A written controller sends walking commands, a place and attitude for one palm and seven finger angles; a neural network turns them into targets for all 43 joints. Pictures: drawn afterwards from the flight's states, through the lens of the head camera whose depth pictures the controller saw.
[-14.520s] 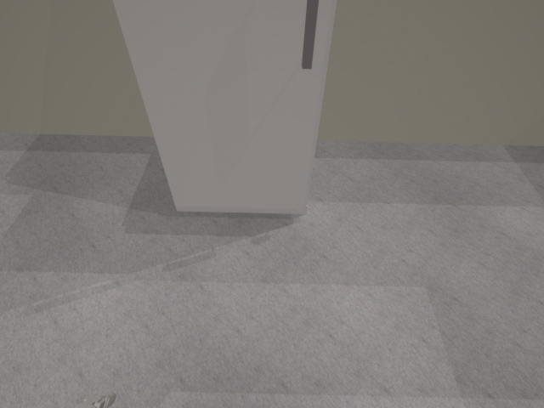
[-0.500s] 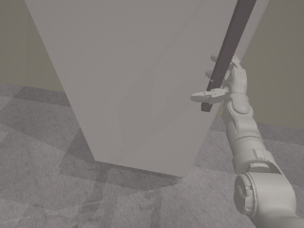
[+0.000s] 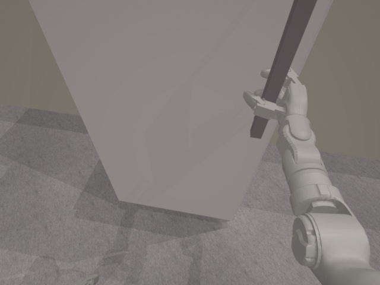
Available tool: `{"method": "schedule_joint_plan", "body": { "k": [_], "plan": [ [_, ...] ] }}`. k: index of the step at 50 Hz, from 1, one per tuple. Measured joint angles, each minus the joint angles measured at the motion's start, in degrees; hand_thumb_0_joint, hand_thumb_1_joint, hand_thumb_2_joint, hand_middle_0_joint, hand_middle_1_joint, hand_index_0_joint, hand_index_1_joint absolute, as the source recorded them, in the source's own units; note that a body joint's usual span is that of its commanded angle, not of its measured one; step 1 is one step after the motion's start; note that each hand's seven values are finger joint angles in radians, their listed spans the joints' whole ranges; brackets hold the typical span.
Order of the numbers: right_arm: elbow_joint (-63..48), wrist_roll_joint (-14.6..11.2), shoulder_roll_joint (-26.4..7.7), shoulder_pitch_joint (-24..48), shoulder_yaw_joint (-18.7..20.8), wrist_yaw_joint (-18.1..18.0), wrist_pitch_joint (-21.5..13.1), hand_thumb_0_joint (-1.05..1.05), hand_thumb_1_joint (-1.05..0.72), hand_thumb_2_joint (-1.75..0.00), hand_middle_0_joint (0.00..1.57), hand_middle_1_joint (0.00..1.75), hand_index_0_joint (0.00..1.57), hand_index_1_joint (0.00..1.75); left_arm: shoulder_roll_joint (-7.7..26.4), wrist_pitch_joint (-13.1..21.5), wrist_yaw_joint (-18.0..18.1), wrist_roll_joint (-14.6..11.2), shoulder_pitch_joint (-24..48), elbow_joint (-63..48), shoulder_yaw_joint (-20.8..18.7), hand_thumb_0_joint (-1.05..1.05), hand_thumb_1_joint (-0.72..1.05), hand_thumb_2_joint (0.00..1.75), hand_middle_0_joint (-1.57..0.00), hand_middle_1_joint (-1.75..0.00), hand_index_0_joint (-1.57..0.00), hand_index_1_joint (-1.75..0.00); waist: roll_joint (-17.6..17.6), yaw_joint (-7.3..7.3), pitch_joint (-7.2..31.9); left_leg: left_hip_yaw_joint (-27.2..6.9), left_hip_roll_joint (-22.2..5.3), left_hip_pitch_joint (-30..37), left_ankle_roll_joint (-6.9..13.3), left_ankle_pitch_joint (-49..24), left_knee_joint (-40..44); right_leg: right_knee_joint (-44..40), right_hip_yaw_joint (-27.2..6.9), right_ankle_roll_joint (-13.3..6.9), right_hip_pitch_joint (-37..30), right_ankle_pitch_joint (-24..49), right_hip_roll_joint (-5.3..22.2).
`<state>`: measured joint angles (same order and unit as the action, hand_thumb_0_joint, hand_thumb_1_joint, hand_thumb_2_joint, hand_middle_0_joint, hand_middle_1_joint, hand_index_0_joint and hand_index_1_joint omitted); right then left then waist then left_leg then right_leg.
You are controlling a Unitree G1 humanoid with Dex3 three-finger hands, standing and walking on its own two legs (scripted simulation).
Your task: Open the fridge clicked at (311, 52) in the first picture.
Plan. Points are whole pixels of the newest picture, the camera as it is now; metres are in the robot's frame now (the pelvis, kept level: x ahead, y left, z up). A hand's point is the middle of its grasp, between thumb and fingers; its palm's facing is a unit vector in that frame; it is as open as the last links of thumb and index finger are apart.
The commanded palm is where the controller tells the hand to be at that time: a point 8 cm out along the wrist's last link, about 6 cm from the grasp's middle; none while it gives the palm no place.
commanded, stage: grip the handle and tug to test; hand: right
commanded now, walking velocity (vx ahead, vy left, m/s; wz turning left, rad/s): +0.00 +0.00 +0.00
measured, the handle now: (282, 51) +0.51 -0.11 +0.25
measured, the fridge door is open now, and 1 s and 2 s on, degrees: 0 0 14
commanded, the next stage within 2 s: pull the door a little, standing still in 0.92 s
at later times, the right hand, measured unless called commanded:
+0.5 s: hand (260, 99) +0.47 -0.09 +0.17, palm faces +0.05 +1.00 +0.02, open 6.0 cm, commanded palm +0.43 -0.14 +0.17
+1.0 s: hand (260, 100) +0.46 -0.09 +0.17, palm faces +0.04 +1.00 +0.03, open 6.0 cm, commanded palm +0.41 -0.15 +0.17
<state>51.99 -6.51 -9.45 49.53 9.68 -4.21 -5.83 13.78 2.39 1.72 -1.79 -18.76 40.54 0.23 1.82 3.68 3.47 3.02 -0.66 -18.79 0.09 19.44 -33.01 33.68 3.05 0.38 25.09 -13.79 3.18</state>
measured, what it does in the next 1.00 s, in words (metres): stands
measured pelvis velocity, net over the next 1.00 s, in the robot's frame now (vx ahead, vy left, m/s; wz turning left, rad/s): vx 0.04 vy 0.01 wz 0.04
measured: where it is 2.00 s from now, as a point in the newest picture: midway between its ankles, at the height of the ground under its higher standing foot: outside the picture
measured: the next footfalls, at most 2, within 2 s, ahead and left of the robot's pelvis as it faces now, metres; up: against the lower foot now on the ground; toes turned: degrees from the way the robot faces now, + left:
left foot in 1.90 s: +0.13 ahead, +0.10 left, +0.00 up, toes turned +4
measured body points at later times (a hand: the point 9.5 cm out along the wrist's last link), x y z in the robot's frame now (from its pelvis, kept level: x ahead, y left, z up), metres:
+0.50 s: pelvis +0.00 +0.00 +0.00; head +0.02 +0.01 +0.45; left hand +0.06 +0.26 -0.12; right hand +0.46 -0.14 +0.17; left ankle -0.03 +0.12 -0.73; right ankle +0.03 -0.13 -0.73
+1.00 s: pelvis +0.04 +0.01 +0.01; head +0.05 +0.02 +0.46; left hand +0.13 +0.26 -0.11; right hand +0.45 -0.14 +0.17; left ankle -0.03 +0.12 -0.73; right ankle +0.03 -0.13 -0.73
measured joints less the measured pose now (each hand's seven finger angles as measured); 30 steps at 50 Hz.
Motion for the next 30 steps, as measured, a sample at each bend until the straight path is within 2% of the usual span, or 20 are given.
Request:
{"method": "schedule_joint_plan", "body": {
  "k": [5, 9, 20, 30],
  "plan": [
    [1.5, 0.4, -0.9, 0.6, 1.4, 0.0, -0.4, 0.00, -0.50, -0.73, 0.41, 1.34, 0.41, 1.35, -0.1, -0.1, 0.1, 0.1, -0.3, -0.1, 0.1, 0.01, 0.91, 0.90, -0.21, -0.30, -0.21, -0.30, -0.1, 0.53, 0.1, -0.3, 0.1, -0.4, 0.0, -0.1, 0.0, -0.1, 0.3, 0.0, 0.2, 0.0, 0.1],
    [0.0, 0.3, -0.6, -0.6, 0.5, 1.0, -1.1, 0.01, -0.62, -0.80, 0.42, 1.36, 0.42, 1.37, 0.0, 0.0, 0.0, 0.0, -1.1, -0.1, -0.2, 0.01, 0.91, 0.90, -0.21, -0.30, -0.21, -0.30, 0.0, 0.37, 0.1, -0.5, 0.2, -0.3, 0.1, -0.1, 0.1, -0.2, 0.5, 0.1, 0.1, -0.1, 0.2],
    [-0.5, 0.4, -0.1, -0.8, 0.8, -0.7, -0.6, 0.02, -0.62, -0.83, 0.39, 1.39, 0.40, 1.40, 0.0, -0.3, 0.0, 0.1, -1.2, 0.3, -0.4, 0.01, 0.91, 0.90, -0.21, -0.30, -0.21, -0.30, 0.2, 0.47, 0.0, -0.5, 0.2, -0.1, 0.1, -0.2, 0.2, -0.5, 0.5, 0.1, -0.3, 0.1, 0.3],
    [-2.8, 0.2, -0.1, -2.5, 0.8, -0.8, 0.4, 0.02, -0.64, -0.82, 0.37, 1.40, 0.38, 1.40, -0.1, -0.3, -0.1, 0.0, -0.8, -0.4, -0.4, 0.01, 0.91, 0.90, -0.21, -0.30, -0.21, -0.30, 0.2, 0.37, 0.2, -0.9, 0.4, 0.5, 0.2, -0.2, 0.7, -1.0, 0.8, 0.2, -1.0, 0.1, 0.4]
  ]
}}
